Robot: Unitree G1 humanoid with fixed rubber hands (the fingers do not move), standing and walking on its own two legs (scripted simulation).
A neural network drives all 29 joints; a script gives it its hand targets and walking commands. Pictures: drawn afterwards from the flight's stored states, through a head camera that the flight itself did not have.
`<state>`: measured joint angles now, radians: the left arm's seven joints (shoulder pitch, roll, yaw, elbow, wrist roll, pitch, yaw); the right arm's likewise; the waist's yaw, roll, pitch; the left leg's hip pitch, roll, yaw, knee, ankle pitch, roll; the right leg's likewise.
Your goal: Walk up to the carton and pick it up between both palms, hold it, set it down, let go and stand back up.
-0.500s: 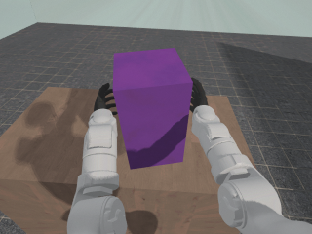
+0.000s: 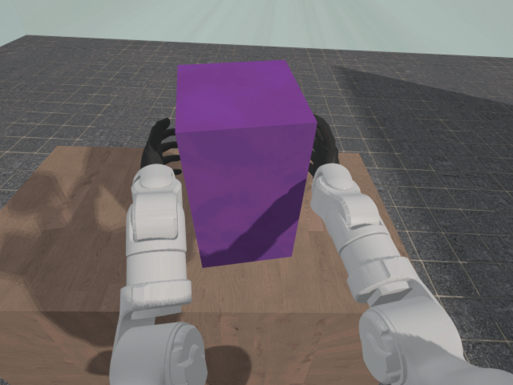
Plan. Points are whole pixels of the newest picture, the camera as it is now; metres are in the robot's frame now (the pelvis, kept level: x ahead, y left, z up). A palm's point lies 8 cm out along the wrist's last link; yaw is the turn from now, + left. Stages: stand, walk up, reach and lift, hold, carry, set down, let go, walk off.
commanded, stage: reach and lift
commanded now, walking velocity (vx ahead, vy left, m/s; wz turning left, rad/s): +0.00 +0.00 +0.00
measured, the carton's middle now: (240, 171) +0.42 +0.00 +0.17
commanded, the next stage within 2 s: hold in 0.90 s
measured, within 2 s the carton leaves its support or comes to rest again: neither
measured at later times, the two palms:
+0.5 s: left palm (155, 162) +0.38 +0.12 +0.22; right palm (326, 156) +0.38 -0.13 +0.22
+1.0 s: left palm (152, 148) +0.38 +0.12 +0.24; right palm (329, 138) +0.38 -0.13 +0.25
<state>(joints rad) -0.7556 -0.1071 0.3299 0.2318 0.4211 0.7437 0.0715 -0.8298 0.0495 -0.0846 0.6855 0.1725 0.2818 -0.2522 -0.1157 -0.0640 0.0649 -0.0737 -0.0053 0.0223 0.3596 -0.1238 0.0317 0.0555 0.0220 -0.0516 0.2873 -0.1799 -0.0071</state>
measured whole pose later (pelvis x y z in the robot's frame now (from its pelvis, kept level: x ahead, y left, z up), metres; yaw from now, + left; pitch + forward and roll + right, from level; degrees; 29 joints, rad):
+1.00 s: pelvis +0.00 -0.01 +0.00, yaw +0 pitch -9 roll -1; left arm -0.84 -0.07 0.39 0.24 0.41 0.85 0.03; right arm -0.94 0.00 0.00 0.68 0.29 0.41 -0.34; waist -0.12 -0.05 0.02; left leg -0.07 0.01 0.01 0.36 -0.13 0.01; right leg 0.06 0.04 -0.06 0.29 -0.19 -0.02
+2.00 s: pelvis +0.00 -0.02 +0.00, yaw +0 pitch -12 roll -1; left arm -0.83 -0.09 0.41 0.14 0.46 0.94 -0.01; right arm -0.94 0.02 -0.01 0.58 0.30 0.54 -0.38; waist -0.11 -0.04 0.02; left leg -0.03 0.01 0.01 0.35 -0.12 0.00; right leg 0.09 0.04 -0.06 0.30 -0.20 -0.03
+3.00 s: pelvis +0.00 -0.02 +0.00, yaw +0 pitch -11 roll -1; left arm -0.84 -0.09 0.41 0.15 0.45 0.95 -0.01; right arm -0.96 0.02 -0.02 0.59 0.29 0.54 -0.38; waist -0.11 -0.03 0.02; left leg -0.04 0.01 0.01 0.36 -0.12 0.00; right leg 0.08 0.04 -0.06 0.31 -0.20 -0.03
